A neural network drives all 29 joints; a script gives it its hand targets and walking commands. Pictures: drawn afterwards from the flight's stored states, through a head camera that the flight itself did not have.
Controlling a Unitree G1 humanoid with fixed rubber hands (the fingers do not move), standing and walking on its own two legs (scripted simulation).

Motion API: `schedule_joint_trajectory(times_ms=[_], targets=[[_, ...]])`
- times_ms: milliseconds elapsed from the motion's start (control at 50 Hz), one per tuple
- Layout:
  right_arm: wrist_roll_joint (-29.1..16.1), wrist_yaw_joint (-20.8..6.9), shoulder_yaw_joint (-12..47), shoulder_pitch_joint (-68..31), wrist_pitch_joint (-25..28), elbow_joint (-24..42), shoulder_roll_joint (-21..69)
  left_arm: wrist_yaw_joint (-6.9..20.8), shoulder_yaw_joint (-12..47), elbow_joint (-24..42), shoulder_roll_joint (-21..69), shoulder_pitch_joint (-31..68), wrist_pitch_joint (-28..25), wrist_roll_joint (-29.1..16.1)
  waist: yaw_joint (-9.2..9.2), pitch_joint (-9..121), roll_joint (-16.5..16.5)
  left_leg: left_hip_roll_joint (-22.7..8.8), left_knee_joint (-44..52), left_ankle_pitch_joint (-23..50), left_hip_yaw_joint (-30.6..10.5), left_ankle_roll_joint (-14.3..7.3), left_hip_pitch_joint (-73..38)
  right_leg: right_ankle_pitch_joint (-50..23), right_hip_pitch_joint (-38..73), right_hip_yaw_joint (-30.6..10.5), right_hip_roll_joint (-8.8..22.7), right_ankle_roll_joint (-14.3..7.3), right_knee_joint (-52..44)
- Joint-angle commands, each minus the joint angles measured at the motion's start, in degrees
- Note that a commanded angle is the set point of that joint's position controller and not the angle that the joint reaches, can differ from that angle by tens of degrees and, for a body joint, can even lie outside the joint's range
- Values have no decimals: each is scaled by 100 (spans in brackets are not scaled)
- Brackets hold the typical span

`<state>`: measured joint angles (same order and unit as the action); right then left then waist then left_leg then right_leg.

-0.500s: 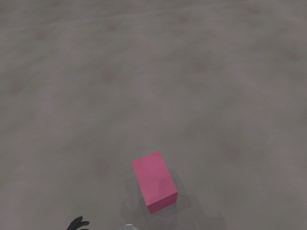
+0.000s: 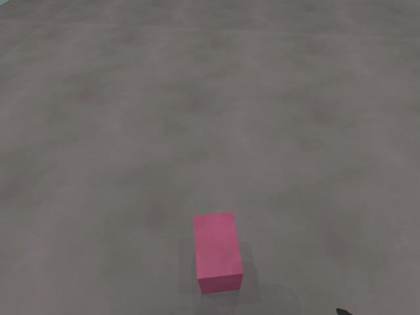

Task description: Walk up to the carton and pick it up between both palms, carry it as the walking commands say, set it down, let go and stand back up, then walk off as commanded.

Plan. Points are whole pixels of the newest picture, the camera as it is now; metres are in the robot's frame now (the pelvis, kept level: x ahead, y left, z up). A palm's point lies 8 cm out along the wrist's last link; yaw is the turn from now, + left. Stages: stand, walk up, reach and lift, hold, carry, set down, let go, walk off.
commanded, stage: walk up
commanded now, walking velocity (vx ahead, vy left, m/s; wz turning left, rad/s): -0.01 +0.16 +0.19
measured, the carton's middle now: (217, 253) +0.44 +0.04 -0.63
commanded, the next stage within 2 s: stand in 1.80 s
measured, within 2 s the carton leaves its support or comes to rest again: neither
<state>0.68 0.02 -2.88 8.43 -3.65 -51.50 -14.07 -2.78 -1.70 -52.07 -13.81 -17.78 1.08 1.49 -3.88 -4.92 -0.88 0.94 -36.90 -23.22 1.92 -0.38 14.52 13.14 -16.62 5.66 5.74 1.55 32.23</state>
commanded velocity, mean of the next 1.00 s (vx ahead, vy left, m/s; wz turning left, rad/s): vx -0.01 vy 0.02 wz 0.07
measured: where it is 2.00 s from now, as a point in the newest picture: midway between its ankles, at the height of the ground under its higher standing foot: outside the picture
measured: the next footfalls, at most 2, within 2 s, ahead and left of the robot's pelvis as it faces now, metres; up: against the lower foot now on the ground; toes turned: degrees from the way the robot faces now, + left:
left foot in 0.36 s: +0.02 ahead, +0.18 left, +0.00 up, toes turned +5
left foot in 1.64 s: +0.01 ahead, +0.10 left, +0.00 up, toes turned -4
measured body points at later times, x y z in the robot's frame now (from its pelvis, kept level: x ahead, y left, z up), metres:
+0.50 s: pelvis -0.02 +0.05 +0.01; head +0.00 +0.08 +0.46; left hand +0.01 +0.32 -0.14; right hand +0.06 -0.20 -0.12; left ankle -0.03 +0.18 -0.73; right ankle +0.01 -0.10 -0.71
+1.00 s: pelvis +0.00 +0.02 +0.01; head +0.02 +0.00 +0.46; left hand +0.04 +0.27 -0.13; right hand +0.00 -0.23 -0.15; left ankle -0.02 +0.17 -0.73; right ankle +0.01 -0.07 -0.73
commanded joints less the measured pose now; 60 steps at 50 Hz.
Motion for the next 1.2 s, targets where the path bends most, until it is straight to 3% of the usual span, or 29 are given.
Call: schedule_joint_trajectory(times_ms=[0, 40, 80, 200, 280, 300, 320, 340, 360, 380, 440, 500, 580, 620, 700, 760, 780, 840, 860, 880, 900, 920, 940, 1000, 1020, 1100, 1120, 1140, 1180], targets=[[26, -8, -192, -394, -168, 656, -581, -130, -417, -78, -1669, -1431, -21, 97, -454, 461, 1394, -15, -3011, -1314, -379, 279, 1939, -2724, 991, -3069, 2903, -1299, -1600], [-9, -97, -271, -205, -106, 518, -679, -133, -346, 29, -1250, -586, -27, 29, -81, 432, 1082, -173, -3423, -507, -578, 336, 1837, -1610, 630, -2025, 2127, -1106, -1589], [-11, -201, -301, 83, -110, 332, -784, -73, -279, 203, -1079, 74, -63, 46, 159, 362, 1336, -61, -3271, 27, -353, 395, 1340, -1080, 152, -1065, 1439, -759, -1613], [-14, -258, -83, -171, -132, 405, -486, -8, -367, 10, -1181, -337, -48, 144, 2, 323, 1677, -127, -1452, 115, 24, 317, 1417, -16, 601, -877, 1443, -745, -1745], [-71, -198, 47, 309, 79, 165, -435, 176, -365, 29, -1233, 163, 2, 136, 373, 371, 1801, -28, 596, 277, 404, 185, -202, 276, 42, -487, 1098, -681, -1514], [-76, -164, 13, 644, 138, -18, -462, 196, -402, 54, -1260, 186, 41, 115, 483, 492, 1395, 11, 1186, 583, 473, 187, -710, 80, -106, -435, 1085, -591, -1120], [-38, -114, -24, 647, 256, -66, -575, 209, -255, -44, -915, -184, 82, 75, 440, 465, 857, -271, 1538, 741, 13, 214, -1110, 97, -423, 37, 612, -456, -309], [54, -88, -61, 829, 356, -108, -909, 253, -121, 32, -390, -318, 87, 60, 435, 360, -410, -1243, 2320, 785, -1157, 190, -1075, 1458, -846, 37, 191, -194, 591], [95, -75, -109, 566, 397, 9, -1365, 231, -87, 269, -333, -159, 162, 61, 299, 66, -1423, -2087, 2747, 544, -2327, -59, -215, 1753, -1188, -293, -115, -5, 892], [104, -43, -144, 440, 374, 87, -1336, 227, -163, 327, -631, 138, 247, -70, 478, 30, -1658, -1963, 2895, 314, -2088, -457, 385, 1650, -625, -624, -67, -63, 1195], [26, 42, 26, -118, 374, 31, -597, 266, -177, 74, -581, -213, 163, -26, 272, 95, -1225, -1151, 2483, 1065, -820, -459, -21, 751, -225, -786, -204, 9, 922], [-14, 87, 41, 299, 417, -165, -485, 244, -146, 110, -424, -93, 92, -29, 370, 237, -1016, -1250, 2104, 2726, -710, -571, -633, 757, -45, -667, -321, 81, 140], [-37, 105, -1, 484, 413, -319, -537, 166, -164, 24, -377, -351, -91, -104, 308, 455, -677, -1101, 1843, 2044, -631, -319, -407, -571, 914, -547, -179, -43, -1093], [-79, 122, 40, 641, 358, -454, -264, 167, -196, -42, -545, -79, -134, -46, 467, 284, 432, -601, 1718, 982, -229, -70, -373, -707, 539, -1205, 222, -244, -1416], [-54, 151, 37, 896, 394, -710, -197, 137, -185, -110, -392, 68, -187, -119, 497, 435, 636, -756, 1764, 1443, -241, 11, -726, -964, 567, -1008, 141, -251, -1425], [-31, 192, -15, 834, 433, -718, -373, 121, -235, -239, -398, 78, -133, -169, 432, 358, 403, -1076, 1885, 1765, -345, 14, -671, -1179, 564, -712, -73, -177, -1148], [1, 255, -66, 1039, 407, -710, -565, 148, -304, -237, -425, 111, -50, -139, 466, 378, 382, -1422, 1888, 1894, -812, -127, -649, -967, 366, -510, -229, -125, -791], [66, 346, -175, 1034, 356, -638, -713, 213, -285, -208, -216, 14, 46, -88, 464, 368, -686, -2051, 1825, 2341, -1324, -512, -491, 94, -139, -378, -387, -23, 172], [103, 333, -181, 1033, 351, -638, -641, 224, -267, -187, -124, -32, 49, -84, 457, 302, -1085, -2111, 1792, 2558, -1245, -547, -321, 504, -69, -393, -376, -4, 359], [59, 270, -110, 801, 320, -676, -387, 179, -162, -138, 73, -197, -44, -96, 255, 281, -1193, -1454, 1685, 2190, -572, -206, -13, 186, 608, -500, -268, -77, -679], [18, 206, -64, 851, 260, -750, -142, 163, -108, -172, -31, -265, -160, -51, 290, 217, -898, -759, 1456, 1311, -51, 67, 108, -257, 900, -781, -18, -164, -1465], [-17, 199, 69, 984, 246, -815, 141, 126, -223, -249, -391, -309, -215, -23, 316, 166, 240, -359, 1149, 858, 104, 253, 194, -797, 877, -1590, 552, -344, -1762], [-29, 209, 102, 1145, 224, -851, 184, 106, -244, -301, -533, -268, -236, -18, 472, 240, 710, -380, 1008, 610, 83, 243, -76, -1036, 706, -1928, 825, -484, -1912], [-32, 169, 79, 1209, 306, -985, -13, 77, -219, -250, -451, 199, -229, -47, 584, 221, 636, -411, 1351, 1056, 44, 165, -454, -1154, 785, -1409, 514, -473, -1758], [-70, 170, 89, 1190, 339, -1025, -11, 85, -243, -288, -487, 196, -213, -93, 511, 310, 1036, -515, 1475, 1292, -53, 108, -551, -1110, 818, -1230, 397, -424, -1713], [-17, 224, 55, 1258, 401, -1102, -32, 79, -189, -353, -249, 78, -209, -177, 468, 396, 144, -801, 1658, 1827, -114, 110, -706, -1133, 868, -831, 117, -378, -1413], [20, 246, 10, 1287, 409, -1116, -166, 61, -211, -457, -417, 159, -152, -136, 462, 292, 201, -971, 1686, 2087, -210, 107, -595, -1012, 830, -585, 12, -347, -1202], [78, 271, -59, 1435, 409, -1005, -522, 63, -307, -463, -557, 259, -63, -85, 531, 317, 376, -1371, 1702, 2405, -895, -52, -637, -652, 530, -141, -154, -226, -763], [81, 322, -153, 1377, 392, -946, -714, 53, -247, -405, -256, 70, 8, -84, 515, 208, -774, -1953, 1723, 2787, -1593, -466, -671, -106, -105, -110, -308, -62, -24]])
